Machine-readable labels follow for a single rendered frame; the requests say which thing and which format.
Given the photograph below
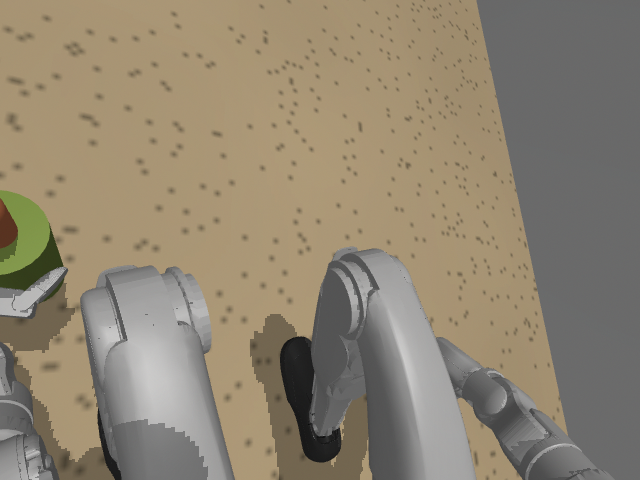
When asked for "left robot arm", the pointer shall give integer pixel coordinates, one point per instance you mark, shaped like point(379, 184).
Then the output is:
point(23, 455)

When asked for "right robot arm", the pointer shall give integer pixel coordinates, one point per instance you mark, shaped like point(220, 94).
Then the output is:
point(534, 444)

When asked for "right robot foot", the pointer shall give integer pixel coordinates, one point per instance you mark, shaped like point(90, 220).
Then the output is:
point(298, 374)

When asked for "left robot hand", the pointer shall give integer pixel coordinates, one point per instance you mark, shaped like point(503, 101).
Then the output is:
point(17, 303)

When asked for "left robot foot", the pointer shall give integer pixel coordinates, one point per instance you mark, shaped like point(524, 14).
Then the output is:
point(110, 462)

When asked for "bottle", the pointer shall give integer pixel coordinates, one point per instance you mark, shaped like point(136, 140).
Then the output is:
point(27, 246)

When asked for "right robot hand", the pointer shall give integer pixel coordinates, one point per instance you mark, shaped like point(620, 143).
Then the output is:
point(459, 365)

